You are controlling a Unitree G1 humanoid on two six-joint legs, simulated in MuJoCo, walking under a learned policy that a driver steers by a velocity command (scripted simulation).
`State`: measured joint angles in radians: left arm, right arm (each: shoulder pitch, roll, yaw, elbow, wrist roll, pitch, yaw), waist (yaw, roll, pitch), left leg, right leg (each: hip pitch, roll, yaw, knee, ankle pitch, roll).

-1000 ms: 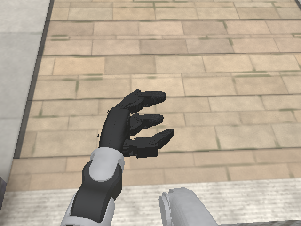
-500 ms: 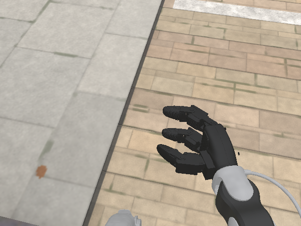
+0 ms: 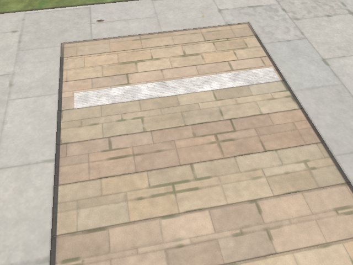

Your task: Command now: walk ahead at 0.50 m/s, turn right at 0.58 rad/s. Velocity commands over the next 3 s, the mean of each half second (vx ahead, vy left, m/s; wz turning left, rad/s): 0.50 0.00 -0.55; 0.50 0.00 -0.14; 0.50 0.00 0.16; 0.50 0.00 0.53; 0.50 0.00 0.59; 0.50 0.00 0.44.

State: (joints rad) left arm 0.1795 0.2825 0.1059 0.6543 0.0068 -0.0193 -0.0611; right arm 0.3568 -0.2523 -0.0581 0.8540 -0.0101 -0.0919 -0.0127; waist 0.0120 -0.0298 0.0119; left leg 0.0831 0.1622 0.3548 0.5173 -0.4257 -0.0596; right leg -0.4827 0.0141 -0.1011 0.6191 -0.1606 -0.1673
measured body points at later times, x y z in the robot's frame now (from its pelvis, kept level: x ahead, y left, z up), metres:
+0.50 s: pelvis +0.28 -0.03 +0.01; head +0.31 -0.05 +0.46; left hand +0.35 +0.25 -0.10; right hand +0.47 -0.29 -0.06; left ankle +0.49 +0.05 -0.69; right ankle +0.11 -0.06 -0.72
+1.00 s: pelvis +0.53 -0.11 +0.02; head +0.55 -0.12 +0.47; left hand +0.80 +0.02 -0.07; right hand +0.42 -0.34 -0.12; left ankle +0.49 +0.03 -0.72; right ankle +0.60 -0.25 -0.70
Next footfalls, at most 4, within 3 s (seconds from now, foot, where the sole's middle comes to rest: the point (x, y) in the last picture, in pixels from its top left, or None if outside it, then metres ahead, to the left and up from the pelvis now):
0.56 left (182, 258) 0.52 0.02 -0.76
1.04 right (254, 227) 0.64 -0.26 -0.76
1.58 left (228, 156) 0.99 -0.19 -0.76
2.10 right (258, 110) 1.29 -0.38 -0.76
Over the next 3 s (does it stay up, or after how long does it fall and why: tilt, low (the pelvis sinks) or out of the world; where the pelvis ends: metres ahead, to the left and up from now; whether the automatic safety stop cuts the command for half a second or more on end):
stays up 1.55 -0.11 0.02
